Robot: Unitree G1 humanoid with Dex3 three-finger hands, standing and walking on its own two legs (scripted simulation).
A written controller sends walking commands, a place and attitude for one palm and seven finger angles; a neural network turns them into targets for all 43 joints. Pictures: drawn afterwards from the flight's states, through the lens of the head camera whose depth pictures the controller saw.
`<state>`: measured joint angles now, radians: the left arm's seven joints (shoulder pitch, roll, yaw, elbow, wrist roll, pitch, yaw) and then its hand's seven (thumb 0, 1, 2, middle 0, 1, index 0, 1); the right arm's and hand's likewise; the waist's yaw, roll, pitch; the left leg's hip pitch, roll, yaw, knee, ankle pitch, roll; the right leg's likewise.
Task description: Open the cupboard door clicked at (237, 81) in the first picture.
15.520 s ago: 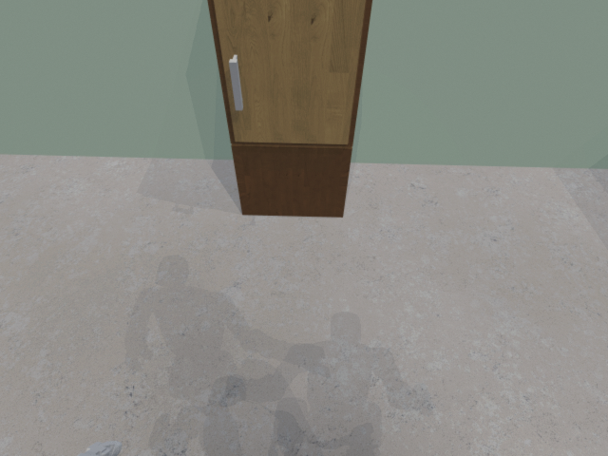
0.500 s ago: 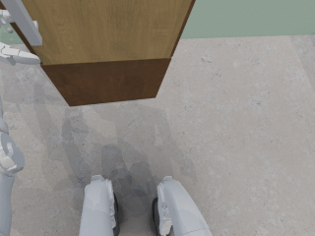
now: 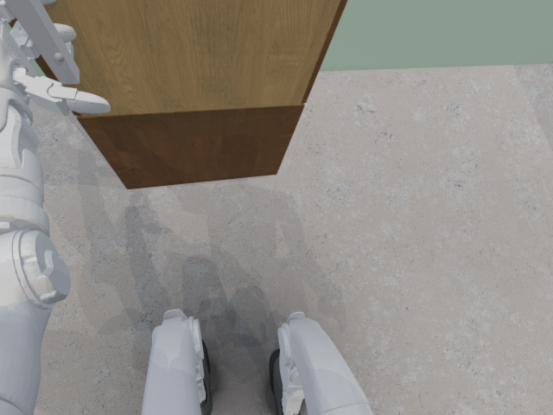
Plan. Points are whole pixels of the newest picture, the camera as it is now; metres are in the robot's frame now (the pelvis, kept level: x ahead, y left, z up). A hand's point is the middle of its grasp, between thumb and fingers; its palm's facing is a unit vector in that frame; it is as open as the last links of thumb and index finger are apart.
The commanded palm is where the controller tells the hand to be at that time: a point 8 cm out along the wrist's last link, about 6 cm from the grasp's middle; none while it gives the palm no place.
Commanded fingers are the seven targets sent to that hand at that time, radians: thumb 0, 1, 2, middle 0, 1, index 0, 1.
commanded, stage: slide the fingers in behind the handle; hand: left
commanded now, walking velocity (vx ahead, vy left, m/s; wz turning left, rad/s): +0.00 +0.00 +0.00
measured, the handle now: (42, 17) +0.60 +0.25 +0.06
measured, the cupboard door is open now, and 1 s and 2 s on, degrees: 0 0 24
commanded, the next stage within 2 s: close the thumb around the handle in 0.42 s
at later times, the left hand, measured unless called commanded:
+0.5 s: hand (66, 54) +0.56 +0.22 +0.06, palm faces +0.10 -0.99 -0.03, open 13.9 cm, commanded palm +0.54 +0.24 +0.05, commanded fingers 0.00 -0.50 0.30 -0.30 -1.20 -0.30 -1.20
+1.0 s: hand (66, 53) +0.56 +0.23 +0.05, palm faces +0.11 -0.99 -0.03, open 7.9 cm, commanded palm +0.55 +0.24 +0.05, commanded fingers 0.00 0.90 0.90 -0.40 -1.35 -0.40 -1.35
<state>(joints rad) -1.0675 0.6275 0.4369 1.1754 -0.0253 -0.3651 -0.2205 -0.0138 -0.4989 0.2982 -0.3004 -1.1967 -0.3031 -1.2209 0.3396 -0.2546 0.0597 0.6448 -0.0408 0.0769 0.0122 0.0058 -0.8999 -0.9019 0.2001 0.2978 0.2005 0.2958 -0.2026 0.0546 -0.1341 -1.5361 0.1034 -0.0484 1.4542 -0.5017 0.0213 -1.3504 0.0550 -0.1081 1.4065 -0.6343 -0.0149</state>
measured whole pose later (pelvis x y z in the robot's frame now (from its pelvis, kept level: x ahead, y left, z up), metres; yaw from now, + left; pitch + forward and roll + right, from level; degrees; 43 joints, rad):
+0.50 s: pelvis +0.00 +0.00 +0.00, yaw +0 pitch +32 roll -7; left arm -1.06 0.63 0.46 1.20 -0.02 -0.40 -0.21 -0.01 -0.50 0.30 -0.30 -1.20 -0.32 -1.21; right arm 0.34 -0.26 0.06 0.63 -0.04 0.08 0.01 0.01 -0.90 -0.90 0.20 0.30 0.20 0.30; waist -0.21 0.06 -0.14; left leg -1.52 0.11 -0.04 1.45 -0.51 0.02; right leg -1.35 0.06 -0.10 1.41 -0.64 -0.01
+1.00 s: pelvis +0.00 +0.00 +0.00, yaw +0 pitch +33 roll -7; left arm -1.06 0.63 0.46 1.20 -0.02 -0.39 -0.21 0.00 0.37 0.67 -0.36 -1.29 -0.36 -1.29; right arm 0.33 -0.26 0.06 0.63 -0.04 0.08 0.01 0.01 -0.90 -0.90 0.20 0.30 0.20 0.30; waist -0.21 0.06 -0.14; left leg -1.53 0.11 -0.04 1.46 -0.51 0.02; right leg -1.35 0.06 -0.10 1.41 -0.64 -0.02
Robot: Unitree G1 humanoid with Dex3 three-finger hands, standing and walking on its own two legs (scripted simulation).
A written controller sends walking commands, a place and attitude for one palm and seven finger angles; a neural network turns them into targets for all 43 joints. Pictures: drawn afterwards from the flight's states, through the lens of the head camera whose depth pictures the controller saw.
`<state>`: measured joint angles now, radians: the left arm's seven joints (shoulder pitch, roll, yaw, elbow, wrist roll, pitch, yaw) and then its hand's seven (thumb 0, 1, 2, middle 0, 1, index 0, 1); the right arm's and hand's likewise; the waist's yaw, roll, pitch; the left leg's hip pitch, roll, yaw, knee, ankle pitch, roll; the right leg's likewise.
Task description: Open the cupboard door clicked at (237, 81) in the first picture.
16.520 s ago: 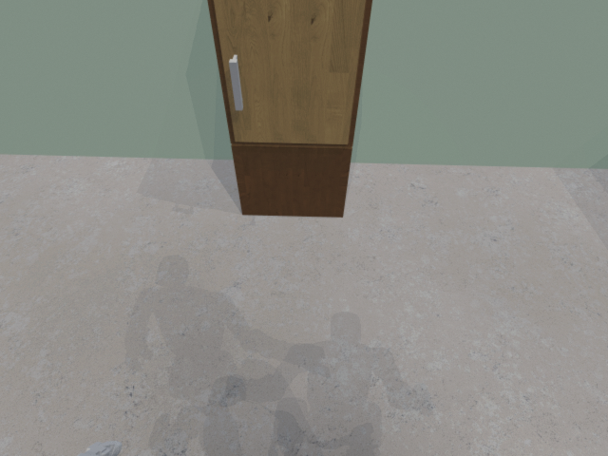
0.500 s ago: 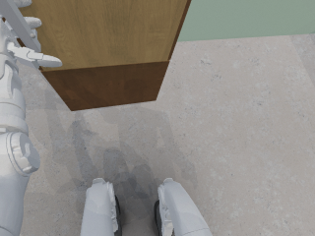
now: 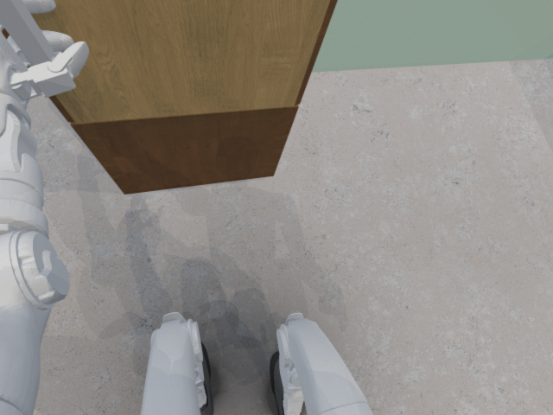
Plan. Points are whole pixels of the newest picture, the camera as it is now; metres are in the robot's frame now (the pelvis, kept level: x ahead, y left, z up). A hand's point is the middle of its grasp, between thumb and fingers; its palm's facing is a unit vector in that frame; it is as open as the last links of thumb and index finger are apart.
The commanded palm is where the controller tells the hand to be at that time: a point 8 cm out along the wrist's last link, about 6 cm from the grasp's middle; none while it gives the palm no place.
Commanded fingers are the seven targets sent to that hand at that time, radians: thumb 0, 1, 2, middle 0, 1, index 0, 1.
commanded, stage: close the thumb around the handle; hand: left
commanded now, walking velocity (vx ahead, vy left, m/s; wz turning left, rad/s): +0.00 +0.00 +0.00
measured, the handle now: (30, 25) +0.60 +0.26 +0.06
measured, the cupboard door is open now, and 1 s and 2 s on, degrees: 0 24 41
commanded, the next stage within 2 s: pull the door open along its arc in 0.22 s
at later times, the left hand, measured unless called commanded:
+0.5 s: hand (59, 66) +0.55 +0.23 +0.05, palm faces +0.12 -0.99 -0.02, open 5.6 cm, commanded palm +0.51 +0.24 +0.05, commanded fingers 0.00 0.90 0.90 -0.40 -1.35 -0.40 -1.35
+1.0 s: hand (121, 168) +0.42 +0.15 +0.05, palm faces +0.49 -0.87 +0.01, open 5.6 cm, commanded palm +0.35 +0.16 +0.05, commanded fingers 0.00 0.90 0.90 -0.40 -1.35 -0.40 -1.35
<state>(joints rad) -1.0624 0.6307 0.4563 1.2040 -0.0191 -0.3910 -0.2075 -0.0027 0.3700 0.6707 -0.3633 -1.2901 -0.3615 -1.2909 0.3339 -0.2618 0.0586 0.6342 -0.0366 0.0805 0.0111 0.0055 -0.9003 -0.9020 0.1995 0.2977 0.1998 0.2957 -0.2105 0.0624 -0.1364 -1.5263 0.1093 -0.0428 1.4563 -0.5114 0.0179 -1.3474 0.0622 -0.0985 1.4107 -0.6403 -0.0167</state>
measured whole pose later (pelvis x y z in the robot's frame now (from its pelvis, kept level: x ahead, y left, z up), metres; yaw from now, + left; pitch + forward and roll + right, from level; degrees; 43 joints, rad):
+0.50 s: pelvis +0.00 +0.00 +0.00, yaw +0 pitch +32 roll -7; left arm -1.01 0.59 0.46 1.14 -0.04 -0.38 -0.20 0.00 0.75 0.82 -0.39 -1.35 -0.37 -1.35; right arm 0.34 -0.25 0.05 0.63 -0.03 0.09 0.02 0.01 -0.90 -0.90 0.20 0.30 0.20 0.30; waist -0.20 0.06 -0.14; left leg -1.51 0.11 -0.04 1.44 -0.51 0.02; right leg -1.34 0.06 -0.09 1.40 -0.63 -0.01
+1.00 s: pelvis +0.02 +0.00 +0.04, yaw +4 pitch +26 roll -2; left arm -0.37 0.00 0.14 0.64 0.03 -0.52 0.50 -0.01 0.73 0.78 -0.34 -1.35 -0.38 -1.34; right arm 0.22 -0.21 -0.03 0.59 -0.08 0.10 0.08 0.01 -0.90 -0.90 0.20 0.30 0.20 0.30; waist -0.07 0.04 -0.20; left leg -1.24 0.07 0.01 1.29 -0.50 0.01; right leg -1.09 0.02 -0.06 1.29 -0.64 -0.02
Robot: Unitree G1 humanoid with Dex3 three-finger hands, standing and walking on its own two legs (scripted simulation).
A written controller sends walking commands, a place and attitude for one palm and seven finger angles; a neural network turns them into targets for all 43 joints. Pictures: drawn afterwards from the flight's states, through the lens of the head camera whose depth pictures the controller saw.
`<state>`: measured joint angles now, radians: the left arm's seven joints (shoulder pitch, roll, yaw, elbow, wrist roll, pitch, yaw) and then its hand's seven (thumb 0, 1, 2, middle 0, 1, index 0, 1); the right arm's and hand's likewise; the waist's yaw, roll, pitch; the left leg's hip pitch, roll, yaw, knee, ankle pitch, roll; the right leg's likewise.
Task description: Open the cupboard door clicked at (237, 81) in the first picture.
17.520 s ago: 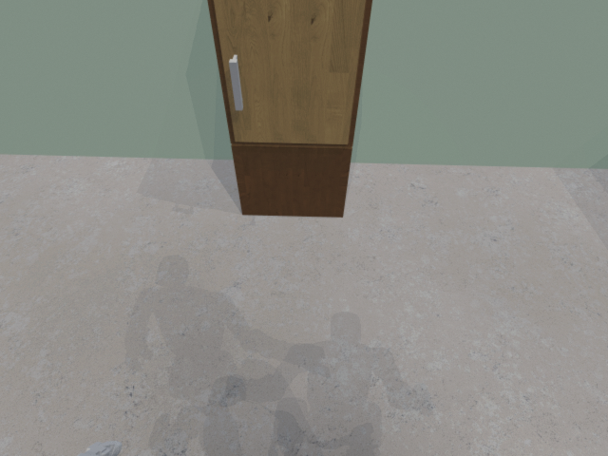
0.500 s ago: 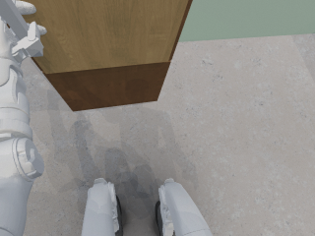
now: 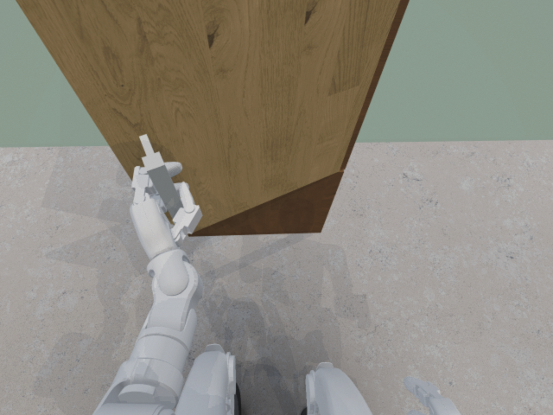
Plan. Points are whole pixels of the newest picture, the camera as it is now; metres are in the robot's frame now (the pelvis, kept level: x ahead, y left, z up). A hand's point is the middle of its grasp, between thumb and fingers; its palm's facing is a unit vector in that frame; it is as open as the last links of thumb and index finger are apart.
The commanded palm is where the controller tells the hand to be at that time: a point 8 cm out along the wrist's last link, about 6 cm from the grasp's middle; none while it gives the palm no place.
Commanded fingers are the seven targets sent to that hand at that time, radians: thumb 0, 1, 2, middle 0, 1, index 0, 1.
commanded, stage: pull the door open along its arc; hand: left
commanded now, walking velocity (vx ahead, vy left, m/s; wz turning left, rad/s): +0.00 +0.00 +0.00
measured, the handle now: (164, 183) +0.44 +0.17 +0.02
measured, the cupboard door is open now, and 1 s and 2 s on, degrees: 24 41 44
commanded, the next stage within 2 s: open thumb and fingers to let go in 0.28 s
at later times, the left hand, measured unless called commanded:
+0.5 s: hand (250, 271) +0.31 +0.04 +0.01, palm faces +0.40 -0.92 -0.03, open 5.9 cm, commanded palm +0.26 +0.09 +0.01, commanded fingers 0.00 0.41 0.69 -0.37 -1.30 -0.37 -1.30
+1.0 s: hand (242, 264) +0.32 +0.05 +0.01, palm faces +0.40 -0.92 -0.01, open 13.3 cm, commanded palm +0.27 +0.09 +0.01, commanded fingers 0.00 -0.50 0.30 -0.22 -0.70 -0.22 -0.70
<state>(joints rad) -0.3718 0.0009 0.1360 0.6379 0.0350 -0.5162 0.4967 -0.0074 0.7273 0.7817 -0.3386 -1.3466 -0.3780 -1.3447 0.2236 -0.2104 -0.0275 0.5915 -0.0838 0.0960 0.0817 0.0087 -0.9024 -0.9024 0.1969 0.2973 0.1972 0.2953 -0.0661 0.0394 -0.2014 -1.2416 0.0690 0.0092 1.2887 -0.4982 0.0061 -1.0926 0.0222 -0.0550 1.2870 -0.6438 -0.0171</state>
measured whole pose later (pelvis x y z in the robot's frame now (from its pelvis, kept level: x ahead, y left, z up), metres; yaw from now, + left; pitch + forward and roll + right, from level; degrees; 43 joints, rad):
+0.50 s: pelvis -0.01 -0.04 +0.00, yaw +4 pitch +22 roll +0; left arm -0.06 -0.12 -0.16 0.46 0.14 -0.52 0.61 0.00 0.65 0.75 -0.38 -1.34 -0.41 -1.34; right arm 0.12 -0.16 0.00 0.62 -0.10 -0.03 0.01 0.01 -0.90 -0.90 0.20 0.30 0.20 0.30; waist -0.01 0.03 -0.21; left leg -1.18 0.05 -0.04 1.28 -0.47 -0.05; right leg -1.04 0.01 -0.10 1.33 -0.67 -0.08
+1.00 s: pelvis -0.01 -0.03 +0.00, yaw +3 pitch +23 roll +0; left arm -0.09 -0.11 -0.13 0.46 0.12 -0.53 0.58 0.00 -0.41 0.34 -0.36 -1.08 -0.39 -1.09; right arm 0.18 -0.20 -0.03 0.65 -0.09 -0.01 0.01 0.01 -0.90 -0.90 0.20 0.30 0.20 0.30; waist -0.01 0.03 -0.20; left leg -1.20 0.04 -0.03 1.27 -0.47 -0.04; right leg -1.06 0.00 -0.09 1.33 -0.67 -0.07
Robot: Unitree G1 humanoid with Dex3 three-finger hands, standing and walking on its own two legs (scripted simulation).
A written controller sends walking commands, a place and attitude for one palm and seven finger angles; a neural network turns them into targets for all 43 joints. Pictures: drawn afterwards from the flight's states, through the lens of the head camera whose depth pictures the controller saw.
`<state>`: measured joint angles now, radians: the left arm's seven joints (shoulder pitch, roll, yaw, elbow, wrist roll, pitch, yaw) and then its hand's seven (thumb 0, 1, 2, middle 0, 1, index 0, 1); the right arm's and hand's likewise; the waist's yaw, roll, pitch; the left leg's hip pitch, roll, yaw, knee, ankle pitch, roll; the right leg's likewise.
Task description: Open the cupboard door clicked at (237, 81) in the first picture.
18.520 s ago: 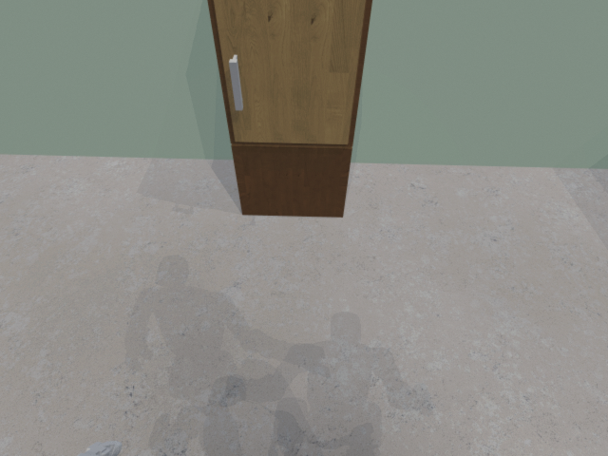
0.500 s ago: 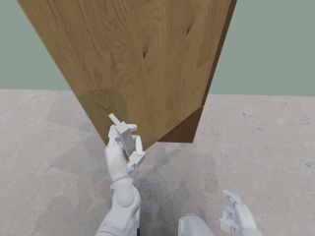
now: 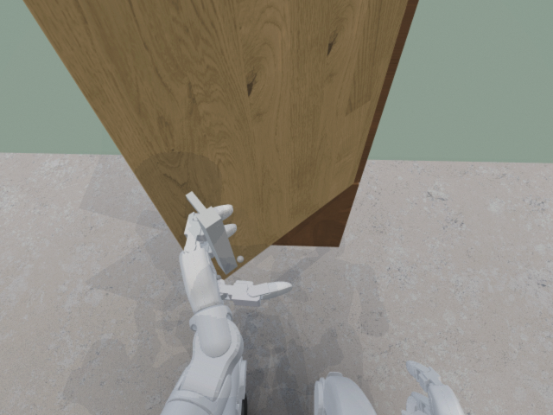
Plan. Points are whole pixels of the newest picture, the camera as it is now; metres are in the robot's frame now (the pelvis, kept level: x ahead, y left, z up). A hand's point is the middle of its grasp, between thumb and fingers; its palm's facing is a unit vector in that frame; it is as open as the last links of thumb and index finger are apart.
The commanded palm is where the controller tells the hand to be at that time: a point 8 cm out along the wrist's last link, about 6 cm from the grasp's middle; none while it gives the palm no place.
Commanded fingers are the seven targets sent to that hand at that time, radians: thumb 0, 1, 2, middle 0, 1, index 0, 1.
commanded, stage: open thumb and fingers to let go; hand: left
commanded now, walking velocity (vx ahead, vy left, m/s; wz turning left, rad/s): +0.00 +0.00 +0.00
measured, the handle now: (212, 235) +0.36 +0.11 +0.02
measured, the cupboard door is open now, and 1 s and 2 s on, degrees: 41 44 44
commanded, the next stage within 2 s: slide the hand sideways off the handle in 0.20 s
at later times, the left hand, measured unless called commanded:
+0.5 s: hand (236, 290) +0.28 +0.07 +0.02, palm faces -0.17 -0.99 -0.02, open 15.8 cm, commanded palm +0.27 +0.11 +0.01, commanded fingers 0.00 -0.50 0.30 -0.15 -0.30 -0.15 -0.30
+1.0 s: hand (215, 313) +0.26 +0.09 +0.02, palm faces -0.08 -1.00 +0.00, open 16.1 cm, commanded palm +0.23 +0.16 +0.01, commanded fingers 0.00 -0.50 0.30 -0.15 -0.30 -0.15 -0.30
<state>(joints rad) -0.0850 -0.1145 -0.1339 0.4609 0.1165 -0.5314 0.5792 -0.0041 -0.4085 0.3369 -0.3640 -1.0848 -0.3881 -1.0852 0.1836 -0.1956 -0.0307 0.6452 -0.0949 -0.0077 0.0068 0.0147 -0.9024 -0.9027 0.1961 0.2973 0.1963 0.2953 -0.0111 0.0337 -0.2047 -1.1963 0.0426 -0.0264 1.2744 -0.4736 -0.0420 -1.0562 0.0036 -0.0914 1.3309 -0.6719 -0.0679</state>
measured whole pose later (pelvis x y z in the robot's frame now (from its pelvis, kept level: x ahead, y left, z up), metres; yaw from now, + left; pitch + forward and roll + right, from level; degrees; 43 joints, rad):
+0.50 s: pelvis -0.01 +0.03 -0.01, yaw -1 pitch +21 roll -2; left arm 0.00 0.06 -0.25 0.35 0.00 -0.54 0.12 -0.01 -0.50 0.30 -0.27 -0.42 -0.23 -0.42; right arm 0.17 -0.21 -0.01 0.54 -0.03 0.03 0.02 0.01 -0.90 -0.90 0.20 0.30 0.20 0.30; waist -0.01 0.05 -0.19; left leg -1.21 0.04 -0.02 1.33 -0.49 0.00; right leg -1.05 0.00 -0.08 1.35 -0.67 -0.03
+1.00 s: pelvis -0.01 +0.03 -0.01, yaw -2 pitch +21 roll -1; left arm 0.19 0.06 -0.18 0.19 -0.03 -0.54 0.07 -0.01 -0.50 0.30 -0.20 -0.32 -0.21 -0.32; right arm 0.17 -0.20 0.00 0.49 -0.02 0.07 0.02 0.01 -0.90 -0.90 0.20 0.30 0.20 0.30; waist 0.00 0.03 -0.19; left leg -1.22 0.05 0.00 1.35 -0.50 0.00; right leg -1.07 0.00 -0.06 1.38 -0.68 -0.03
